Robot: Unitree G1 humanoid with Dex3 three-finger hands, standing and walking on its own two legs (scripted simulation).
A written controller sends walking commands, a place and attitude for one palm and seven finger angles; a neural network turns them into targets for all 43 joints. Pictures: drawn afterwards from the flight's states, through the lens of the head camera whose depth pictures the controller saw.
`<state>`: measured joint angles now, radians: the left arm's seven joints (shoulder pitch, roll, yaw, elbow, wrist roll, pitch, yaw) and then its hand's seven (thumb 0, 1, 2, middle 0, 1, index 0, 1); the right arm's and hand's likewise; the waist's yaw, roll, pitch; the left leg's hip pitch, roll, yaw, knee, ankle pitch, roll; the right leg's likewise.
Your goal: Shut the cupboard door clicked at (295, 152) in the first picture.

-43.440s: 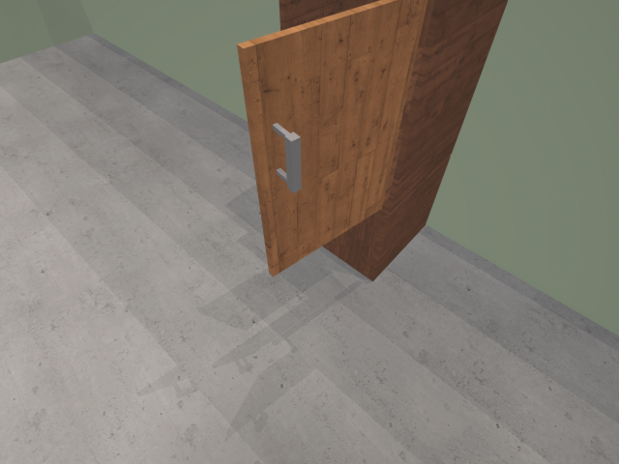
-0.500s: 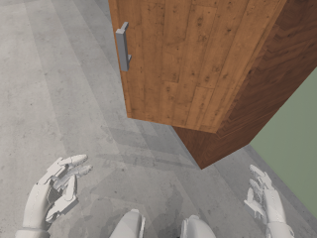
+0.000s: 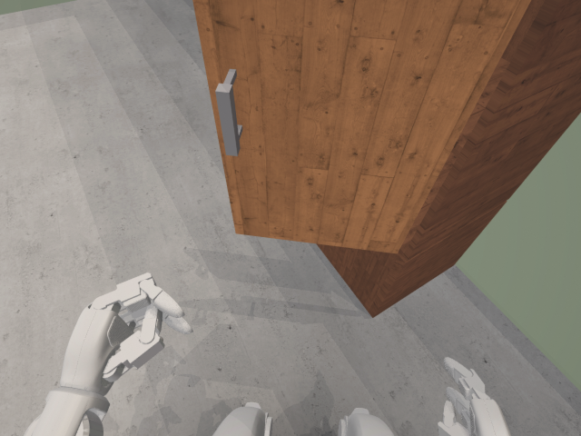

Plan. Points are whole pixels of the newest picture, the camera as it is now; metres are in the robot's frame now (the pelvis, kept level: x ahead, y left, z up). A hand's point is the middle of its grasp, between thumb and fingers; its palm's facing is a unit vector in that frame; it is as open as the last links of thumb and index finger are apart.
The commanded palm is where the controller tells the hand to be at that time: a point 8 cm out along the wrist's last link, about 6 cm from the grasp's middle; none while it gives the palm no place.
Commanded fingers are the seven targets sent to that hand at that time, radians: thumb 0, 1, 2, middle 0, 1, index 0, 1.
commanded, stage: raise the hand and make a fist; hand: left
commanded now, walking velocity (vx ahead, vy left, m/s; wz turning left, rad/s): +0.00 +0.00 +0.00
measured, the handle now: (232, 114) +0.55 +0.14 +0.12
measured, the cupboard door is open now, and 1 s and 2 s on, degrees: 51 51 51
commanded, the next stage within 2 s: bring the fist close to the handle in 0.92 s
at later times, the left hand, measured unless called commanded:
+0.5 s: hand (144, 296) +0.24 +0.18 +0.12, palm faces -0.03 -1.00 -0.06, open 3.1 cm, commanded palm +0.22 +0.23 +0.12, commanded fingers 0.00 0.90 0.90 -1.30 -1.50 -1.30 -1.50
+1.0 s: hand (166, 309) +0.23 +0.15 +0.12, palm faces -0.07 -1.00 -0.04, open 3.1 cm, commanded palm +0.21 +0.21 +0.12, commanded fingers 0.00 0.90 0.90 -1.30 -1.50 -1.30 -1.50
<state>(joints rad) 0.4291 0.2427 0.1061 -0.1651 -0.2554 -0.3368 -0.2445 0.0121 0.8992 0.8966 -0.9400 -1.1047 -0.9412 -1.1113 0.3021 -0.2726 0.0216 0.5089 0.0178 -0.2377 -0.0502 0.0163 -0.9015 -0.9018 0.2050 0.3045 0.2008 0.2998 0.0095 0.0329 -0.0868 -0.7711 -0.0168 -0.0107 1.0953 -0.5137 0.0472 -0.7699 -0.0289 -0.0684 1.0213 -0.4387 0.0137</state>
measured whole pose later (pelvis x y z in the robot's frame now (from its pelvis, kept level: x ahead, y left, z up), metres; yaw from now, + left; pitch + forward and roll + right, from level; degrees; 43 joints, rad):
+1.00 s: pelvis +0.01 -0.03 +0.03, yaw +0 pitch +6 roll -1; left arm 0.33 0.26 0.16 -0.09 -0.32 -0.20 -0.32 0.01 0.90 0.90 -1.30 -1.50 -1.30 -1.50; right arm 0.27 -0.27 0.04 0.51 0.04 -0.23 -0.06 0.01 -0.90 -0.90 0.20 0.30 0.20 0.30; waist 0.02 0.05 -0.06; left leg -0.55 0.00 -0.02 0.89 -0.44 0.01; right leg -0.56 -0.01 -0.08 0.84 -0.38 -0.02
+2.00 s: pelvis +0.01 -0.03 +0.03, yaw -1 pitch +11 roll +0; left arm -0.62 0.28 0.20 0.80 -0.19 -0.25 -0.19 0.01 0.90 0.90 -1.30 -1.50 -1.30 -1.50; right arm 0.30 -0.27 0.03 0.63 0.04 -0.09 -0.04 0.01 -0.90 -0.90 0.20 0.30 0.20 0.30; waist -0.05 0.03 -0.07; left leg -0.64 0.00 0.01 0.85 -0.41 0.01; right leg -0.67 -0.01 -0.04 0.84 -0.36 -0.02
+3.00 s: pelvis +0.00 -0.01 +0.02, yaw -2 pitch +15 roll -1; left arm -0.93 0.41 0.25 1.16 -0.16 -0.34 -0.29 0.01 0.90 0.90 -1.32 -1.50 -1.33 -1.50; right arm 0.38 -0.29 0.03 0.66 0.02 -0.04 -0.02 0.01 -0.91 -0.90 0.20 0.30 0.20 0.30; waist -0.12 0.03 -0.08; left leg -0.79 0.00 0.02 0.95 -0.43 0.03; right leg -0.82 -0.01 -0.04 0.90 -0.35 -0.01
